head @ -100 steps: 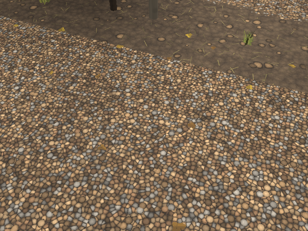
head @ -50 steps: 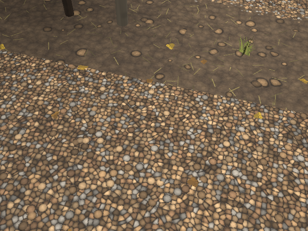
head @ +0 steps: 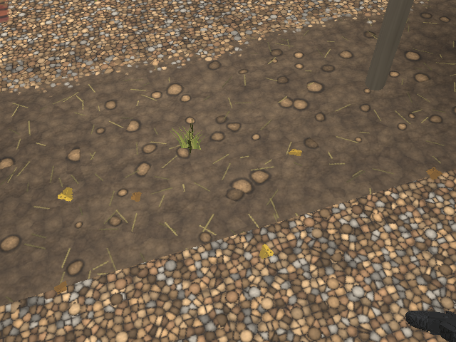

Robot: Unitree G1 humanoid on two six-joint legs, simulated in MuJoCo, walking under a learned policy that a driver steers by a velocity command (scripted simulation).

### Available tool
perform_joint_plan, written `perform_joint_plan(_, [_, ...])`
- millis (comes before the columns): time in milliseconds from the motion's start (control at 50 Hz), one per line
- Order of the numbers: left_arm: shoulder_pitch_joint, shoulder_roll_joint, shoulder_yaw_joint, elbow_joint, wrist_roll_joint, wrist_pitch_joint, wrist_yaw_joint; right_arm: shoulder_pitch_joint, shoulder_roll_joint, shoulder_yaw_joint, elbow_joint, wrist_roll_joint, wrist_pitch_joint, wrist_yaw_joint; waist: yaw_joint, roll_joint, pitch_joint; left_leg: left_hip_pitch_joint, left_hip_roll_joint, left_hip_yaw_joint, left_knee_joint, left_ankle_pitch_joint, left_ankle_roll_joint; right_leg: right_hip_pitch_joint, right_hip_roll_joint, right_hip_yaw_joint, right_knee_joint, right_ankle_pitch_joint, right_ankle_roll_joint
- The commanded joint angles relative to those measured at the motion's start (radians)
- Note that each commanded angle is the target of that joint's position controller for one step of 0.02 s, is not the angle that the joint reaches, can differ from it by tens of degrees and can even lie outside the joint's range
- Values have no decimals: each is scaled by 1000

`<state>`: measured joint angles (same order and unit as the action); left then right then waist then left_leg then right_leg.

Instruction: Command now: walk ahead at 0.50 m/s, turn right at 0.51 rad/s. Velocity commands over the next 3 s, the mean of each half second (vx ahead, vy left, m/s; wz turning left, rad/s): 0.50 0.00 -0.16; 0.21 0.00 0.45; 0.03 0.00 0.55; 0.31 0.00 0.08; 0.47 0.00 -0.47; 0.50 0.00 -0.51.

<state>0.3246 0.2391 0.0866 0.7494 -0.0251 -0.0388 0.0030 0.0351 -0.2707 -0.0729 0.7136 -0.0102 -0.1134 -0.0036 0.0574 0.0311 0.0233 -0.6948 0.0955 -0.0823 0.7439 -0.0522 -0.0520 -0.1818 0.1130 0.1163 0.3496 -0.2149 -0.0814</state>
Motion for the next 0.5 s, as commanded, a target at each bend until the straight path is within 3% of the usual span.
perform_joint_plan(20, [-14, 159, 41, -60, -6, -18, 8, -78, -48, -2, -73, 16, -10, 16, 2, -120, -48, 202, -76, 51, -158, 170, 2, -102, -204, 146, -94, 176, -154])
perform_joint_plan(100, [23, 152, 39, -38, -3, -17, 10, -73, -102, -19, -90, 18, -20, 29, -11, -142, -36, 221, -66, 23, -231, 64, 59, 38, -277, 235, 1, 144, -123])
perform_joint_plan(140, [12, 141, 36, -46, 4, -12, 10, 37, -127, -35, -65, 10, -25, 24, -71, -136, -74, 375, -91, 64, -277, 10, 99, 55, -234, 218, 126, 311, -89])
perform_joint_plan(160, [2, 104, 21, -61, 13, -15, 5, 161, -159, -46, -48, -4, -28, 20, -128, -87, -179, 582, -7, -8, -248, 45, 147, -12, -180, 166, 330, 302, -57])
perform_joint_plan(180, [129, 51, 5, -68, 5, -23, 7, 301, -238, -66, -25, -20, -26, 19, -121, 135, -340, 951, 200, -355, -266, -30, 296, -306, -50, 60, 696, 22, 18])
perform_joint_plan(200, [178, 68, -2, -53, -13, -30, 7, 375, -219, -65, 19, 6, -18, 33, -126, 308, -377, 1046, 309, -715, -417, -323, 382, -531, -14, 59, 907, -372, 47])
perform_joint_plan(220, [89, 146, 15, -57, -17, -31, 7, 330, -144, -43, 6, 23, -13, 33, -147, 158, -235, 954, 282, -664, -453, -478, 343, -630, -65, 93, 996, -312, 45])
perform_joint_plan(240, [-19, 157, 15, -81, -7, -30, 6, 263, -114, -30, -7, 16, -3, 28, -141, 64, -135, 820, 243, -520, -462, -438, 303, -635, -111, 48, 987, -222, 42])
perform_joint_plan(260, [-75, 147, 13, -98, 11, -31, 6, 209, -98, -20, -9, 7, 5, 27, -112, 18, -61, 682, 199, -414, -487, -333, 289, -606, -149, 12, 921, -155, 41])
perform_joint_plan(280, [-82, 135, 16, -101, 19, -31, 5, 182, -81, -11, -9, 0, 5, 26, -84, 29, -38, 603, 164, -347, -509, -243, 276, -557, -185, 6, 853, -107, 40])
perform_joint_plan(300, [-65, 119, 15, -96, 17, -29, 3, 174, -72, -7, -6, -3, 2, 26, -66, 50, -39, 559, 133, -295, -529, -181, 265, -507, -200, -6, 812, -83, 43])
perform_joint_plan(360, [-83, 84, 8, -100, 25, -28, 8, 206, -96, -10, 18, 13, -3, 24, -58, 61, -44, 533, 105, -218, -562, -19, 287, -497, -209, -42, 697, -27, 64])
perform_joint_plan(420, [-191, 60, -5, -125, 32, -37, 9, 245, -132, -20, 40, 24, 9, 10, -82, 35, -34, 541, 83, -159, -573, 68, 282, -495, -200, -53, 480, 116, 92])
perform_joint_plan(500, [-314, 49, -13, -141, 20, -50, -6, 316, -148, -25, 70, 38, 24, 1, -125, 45, -17, 525, 59, -121, -551, 61, 260, -392, -151, -66, 258, 263, 115])
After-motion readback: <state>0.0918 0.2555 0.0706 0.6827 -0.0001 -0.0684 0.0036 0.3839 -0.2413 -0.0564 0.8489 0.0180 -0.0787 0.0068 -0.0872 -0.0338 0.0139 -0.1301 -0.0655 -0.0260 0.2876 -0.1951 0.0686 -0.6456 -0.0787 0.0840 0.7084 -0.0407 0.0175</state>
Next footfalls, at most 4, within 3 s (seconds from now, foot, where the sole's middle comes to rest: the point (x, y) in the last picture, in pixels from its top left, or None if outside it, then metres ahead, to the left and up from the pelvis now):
0.16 left None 0.28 0.13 -0.78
0.66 right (291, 318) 0.52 -0.10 -0.78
1.06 left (199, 336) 0.46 0.16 -0.78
1.54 right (273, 313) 0.54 -0.05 -0.78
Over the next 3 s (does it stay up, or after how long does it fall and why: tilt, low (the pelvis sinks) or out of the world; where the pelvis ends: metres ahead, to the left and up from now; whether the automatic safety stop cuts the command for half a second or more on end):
stays up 1.03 0.31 -0.02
